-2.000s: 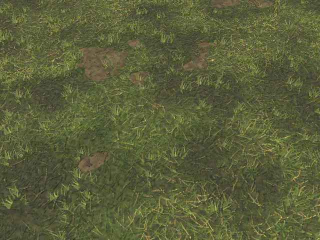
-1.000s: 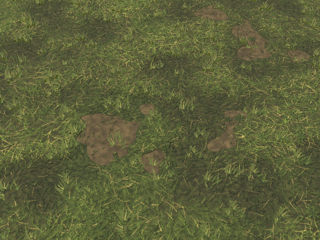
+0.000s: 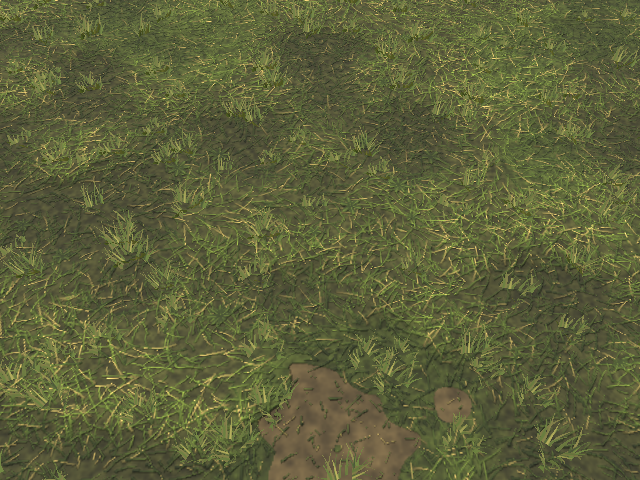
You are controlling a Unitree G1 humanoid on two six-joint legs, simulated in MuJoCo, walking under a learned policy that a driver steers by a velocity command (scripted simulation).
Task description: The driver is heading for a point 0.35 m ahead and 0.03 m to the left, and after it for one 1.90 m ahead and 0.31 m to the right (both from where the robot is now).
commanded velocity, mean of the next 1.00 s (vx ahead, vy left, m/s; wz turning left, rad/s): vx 0.22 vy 0.00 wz -0.02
